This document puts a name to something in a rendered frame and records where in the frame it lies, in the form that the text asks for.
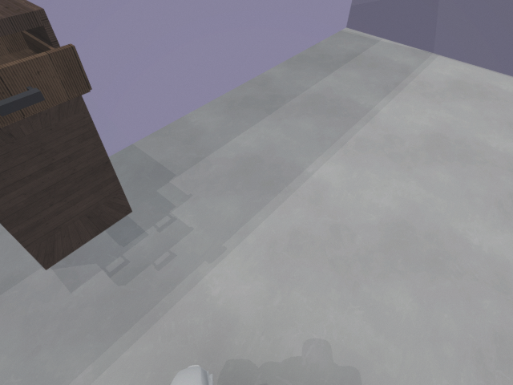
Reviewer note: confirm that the drawer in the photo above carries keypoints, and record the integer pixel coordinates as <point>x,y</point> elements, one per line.
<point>28,61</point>

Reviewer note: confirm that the handle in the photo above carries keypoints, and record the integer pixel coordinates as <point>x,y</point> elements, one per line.
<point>20,101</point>
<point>19,123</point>

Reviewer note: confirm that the robot left thigh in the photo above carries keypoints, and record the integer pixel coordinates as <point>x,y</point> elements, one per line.
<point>193,376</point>

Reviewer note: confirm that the cabinet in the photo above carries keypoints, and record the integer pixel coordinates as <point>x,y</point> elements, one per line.
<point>58,188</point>

